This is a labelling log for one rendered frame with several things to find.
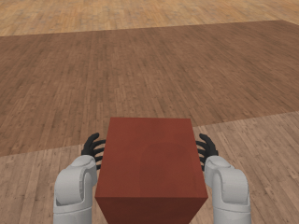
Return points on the robot right hand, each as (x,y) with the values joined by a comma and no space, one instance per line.
(209,149)

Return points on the robot right forearm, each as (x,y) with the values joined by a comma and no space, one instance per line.
(230,192)

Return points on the robot left hand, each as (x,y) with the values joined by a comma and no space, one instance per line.
(89,148)

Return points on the robot left forearm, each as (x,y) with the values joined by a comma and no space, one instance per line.
(73,192)

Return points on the carton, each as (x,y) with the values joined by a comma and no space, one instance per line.
(150,172)

